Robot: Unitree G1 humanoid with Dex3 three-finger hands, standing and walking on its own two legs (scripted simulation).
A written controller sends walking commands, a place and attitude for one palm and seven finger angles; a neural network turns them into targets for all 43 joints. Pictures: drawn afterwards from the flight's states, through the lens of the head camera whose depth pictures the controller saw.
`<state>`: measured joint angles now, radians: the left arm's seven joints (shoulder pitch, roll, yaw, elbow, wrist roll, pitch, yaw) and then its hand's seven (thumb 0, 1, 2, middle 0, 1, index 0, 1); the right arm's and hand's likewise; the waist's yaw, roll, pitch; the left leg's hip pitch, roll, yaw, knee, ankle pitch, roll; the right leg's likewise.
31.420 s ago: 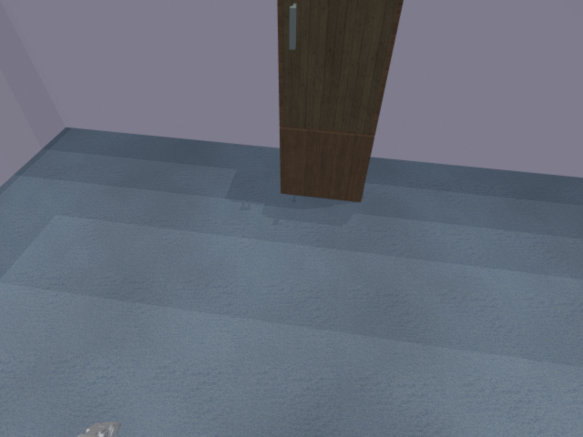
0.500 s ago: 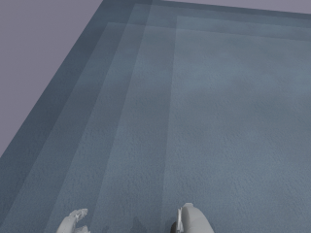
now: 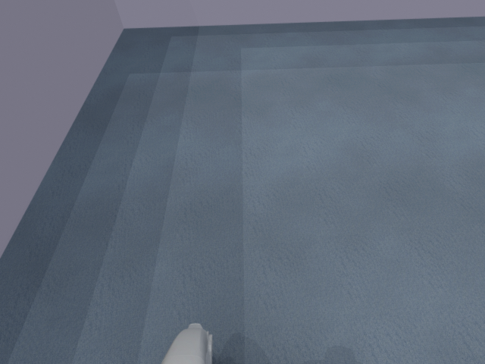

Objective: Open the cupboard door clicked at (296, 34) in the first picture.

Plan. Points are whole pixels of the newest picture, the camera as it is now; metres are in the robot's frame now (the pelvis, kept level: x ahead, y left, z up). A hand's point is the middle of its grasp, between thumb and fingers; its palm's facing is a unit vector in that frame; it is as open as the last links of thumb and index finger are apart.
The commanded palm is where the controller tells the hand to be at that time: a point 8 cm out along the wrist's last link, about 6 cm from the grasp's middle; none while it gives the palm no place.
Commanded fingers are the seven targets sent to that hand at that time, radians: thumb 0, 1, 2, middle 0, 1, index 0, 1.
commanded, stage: walk to a spot facing it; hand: left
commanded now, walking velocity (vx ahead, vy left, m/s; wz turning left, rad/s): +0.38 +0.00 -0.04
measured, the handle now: out of the picture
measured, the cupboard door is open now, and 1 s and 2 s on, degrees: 44 44 44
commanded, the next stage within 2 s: turn to face it in 0.22 s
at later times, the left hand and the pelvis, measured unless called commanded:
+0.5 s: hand (163, 272) +0.32 +0.21 -0.17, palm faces -0.03 -0.98 -0.20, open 7.3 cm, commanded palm none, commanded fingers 0.00 0.90 0.90 -0.20 -0.30 -0.20 -0.30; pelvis +0.25 +0.03 +0.00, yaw -3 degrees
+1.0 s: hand (180, 236) +0.41 +0.19 -0.16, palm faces +0.28 -0.94 -0.21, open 7.2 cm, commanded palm none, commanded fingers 0.00 0.90 0.90 -0.20 -0.30 -0.20 -0.30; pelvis +0.35 -0.01 +0.00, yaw +16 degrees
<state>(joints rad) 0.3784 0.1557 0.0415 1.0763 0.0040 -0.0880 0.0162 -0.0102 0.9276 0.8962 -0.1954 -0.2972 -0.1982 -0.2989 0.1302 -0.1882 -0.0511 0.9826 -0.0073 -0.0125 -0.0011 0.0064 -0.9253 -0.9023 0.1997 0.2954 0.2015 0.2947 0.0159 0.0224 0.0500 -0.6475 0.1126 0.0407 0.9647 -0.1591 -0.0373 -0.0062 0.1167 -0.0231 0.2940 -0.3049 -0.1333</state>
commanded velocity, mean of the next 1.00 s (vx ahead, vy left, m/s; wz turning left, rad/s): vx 0.08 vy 0.00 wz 0.36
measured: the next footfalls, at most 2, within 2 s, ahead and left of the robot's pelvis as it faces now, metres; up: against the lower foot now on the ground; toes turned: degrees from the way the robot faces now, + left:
left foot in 0.20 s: +0.24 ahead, +0.09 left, +0.00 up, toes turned +5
right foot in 0.64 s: +0.40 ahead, -0.10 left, +0.00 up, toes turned -4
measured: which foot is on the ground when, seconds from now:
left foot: up 0.00-0.18, down 0.20-0.68, up 0.70-1.00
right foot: down 0.00-0.20, up 0.22-0.62, down 0.64-1.00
